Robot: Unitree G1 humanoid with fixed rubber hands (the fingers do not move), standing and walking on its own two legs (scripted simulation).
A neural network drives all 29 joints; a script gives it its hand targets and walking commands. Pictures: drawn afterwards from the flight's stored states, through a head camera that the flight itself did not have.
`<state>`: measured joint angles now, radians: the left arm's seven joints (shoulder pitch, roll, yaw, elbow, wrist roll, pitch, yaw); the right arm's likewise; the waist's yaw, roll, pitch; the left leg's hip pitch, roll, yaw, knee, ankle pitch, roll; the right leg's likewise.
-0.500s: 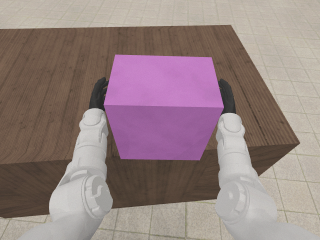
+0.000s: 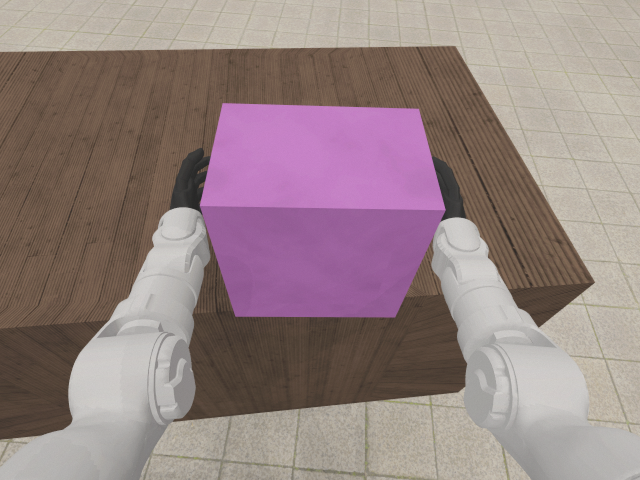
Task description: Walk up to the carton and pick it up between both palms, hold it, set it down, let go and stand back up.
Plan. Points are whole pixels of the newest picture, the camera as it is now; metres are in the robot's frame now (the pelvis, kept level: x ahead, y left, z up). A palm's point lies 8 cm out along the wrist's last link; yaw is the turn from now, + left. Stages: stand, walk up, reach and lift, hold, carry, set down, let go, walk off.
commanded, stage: set down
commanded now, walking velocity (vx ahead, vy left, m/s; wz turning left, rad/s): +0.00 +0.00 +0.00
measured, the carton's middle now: (318, 222) +0.43 +0.02 +0.05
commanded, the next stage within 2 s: none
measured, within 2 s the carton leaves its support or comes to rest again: neither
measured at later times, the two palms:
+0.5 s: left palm (142, 215) +0.39 +0.23 +0.10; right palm (511, 195) +0.42 -0.21 +0.12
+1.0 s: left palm (114, 216) +0.37 +0.24 +0.13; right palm (517, 204) +0.39 -0.21 +0.14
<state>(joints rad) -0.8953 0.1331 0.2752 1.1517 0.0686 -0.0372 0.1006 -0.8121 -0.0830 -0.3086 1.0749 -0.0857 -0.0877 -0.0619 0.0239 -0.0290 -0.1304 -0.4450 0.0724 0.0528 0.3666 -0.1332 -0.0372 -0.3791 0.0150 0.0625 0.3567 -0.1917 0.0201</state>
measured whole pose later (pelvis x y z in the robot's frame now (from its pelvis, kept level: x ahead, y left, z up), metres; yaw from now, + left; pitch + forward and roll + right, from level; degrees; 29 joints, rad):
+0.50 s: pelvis -0.03 -0.01 -0.02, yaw +2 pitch +17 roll -1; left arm -0.88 0.37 -0.09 1.08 -0.37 0.08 0.05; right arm -0.93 -0.38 0.06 1.10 0.40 0.07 0.00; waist -0.01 0.00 -0.26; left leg -0.68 0.08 -0.01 0.51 -0.14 -0.05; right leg -0.60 0.03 0.01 0.52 -0.22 0.00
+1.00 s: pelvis -0.02 -0.01 +0.00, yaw +4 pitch +7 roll -1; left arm -0.72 0.36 0.02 0.73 -0.25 0.34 0.03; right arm -0.70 -0.36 -0.04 0.77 0.35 0.20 -0.04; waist -0.02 -0.01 -0.14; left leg -0.39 0.06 -0.02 0.38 -0.11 -0.04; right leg -0.29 0.01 -0.01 0.36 -0.19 0.01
